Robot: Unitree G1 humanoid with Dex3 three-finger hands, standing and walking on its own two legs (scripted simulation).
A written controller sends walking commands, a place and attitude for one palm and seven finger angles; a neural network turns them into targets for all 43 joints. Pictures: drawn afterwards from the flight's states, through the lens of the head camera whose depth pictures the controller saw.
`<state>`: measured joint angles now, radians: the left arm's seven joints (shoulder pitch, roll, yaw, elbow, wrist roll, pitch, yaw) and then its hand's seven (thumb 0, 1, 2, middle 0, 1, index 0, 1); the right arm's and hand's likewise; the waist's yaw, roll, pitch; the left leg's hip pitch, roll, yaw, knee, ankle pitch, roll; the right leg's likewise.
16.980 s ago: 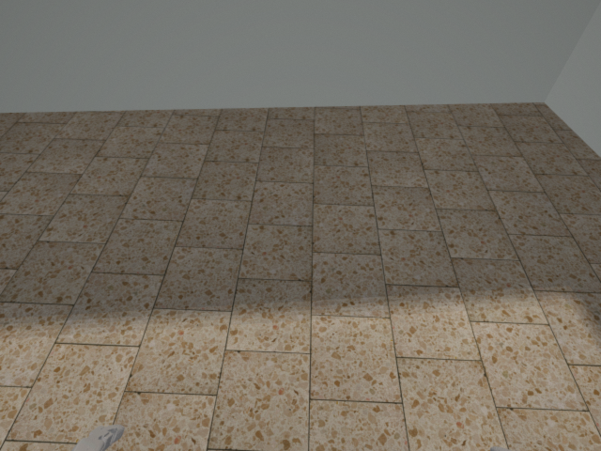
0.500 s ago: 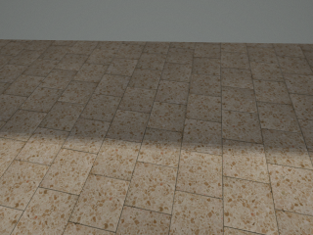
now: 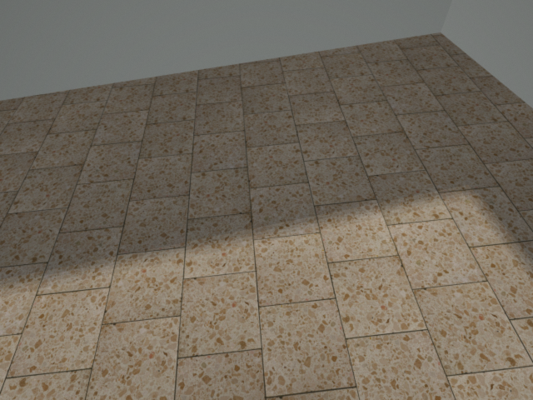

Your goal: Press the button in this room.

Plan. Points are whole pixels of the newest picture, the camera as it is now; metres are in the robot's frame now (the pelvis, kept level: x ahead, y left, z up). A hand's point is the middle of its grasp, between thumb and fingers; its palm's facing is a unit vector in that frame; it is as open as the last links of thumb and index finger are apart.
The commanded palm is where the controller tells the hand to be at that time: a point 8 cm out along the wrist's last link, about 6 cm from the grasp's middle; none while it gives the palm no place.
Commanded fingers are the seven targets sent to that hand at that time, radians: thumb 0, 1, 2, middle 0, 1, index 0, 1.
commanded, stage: turn or walk to find it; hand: left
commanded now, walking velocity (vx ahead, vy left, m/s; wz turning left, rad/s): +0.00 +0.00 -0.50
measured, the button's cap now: out of the picture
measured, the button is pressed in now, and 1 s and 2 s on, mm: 0 0 0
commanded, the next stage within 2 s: none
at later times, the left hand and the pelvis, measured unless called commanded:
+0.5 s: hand out of the picture +0.10 +0.23 -0.16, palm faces -0.19 -0.96 -0.20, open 7.3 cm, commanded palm none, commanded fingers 0.00 0.90 0.90 -0.20 -0.30 -0.20 -0.30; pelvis -0.02 +0.04 +0.01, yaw -14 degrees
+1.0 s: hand (211, 390) +0.15 +0.12 -0.14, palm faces -0.50 -0.82 -0.27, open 7.3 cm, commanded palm none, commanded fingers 0.00 0.90 0.90 -0.20 -0.30 -0.20 -0.30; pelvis -0.05 +0.01 +0.01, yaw -30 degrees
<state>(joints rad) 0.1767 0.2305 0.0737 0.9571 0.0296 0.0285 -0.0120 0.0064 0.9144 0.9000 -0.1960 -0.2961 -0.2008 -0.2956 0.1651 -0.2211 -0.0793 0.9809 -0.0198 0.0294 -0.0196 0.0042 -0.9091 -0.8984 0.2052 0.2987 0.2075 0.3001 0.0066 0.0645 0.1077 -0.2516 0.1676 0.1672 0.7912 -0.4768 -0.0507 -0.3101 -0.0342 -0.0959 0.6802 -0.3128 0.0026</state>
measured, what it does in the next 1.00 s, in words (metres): steps on the spot, turning right: left foot, then right foot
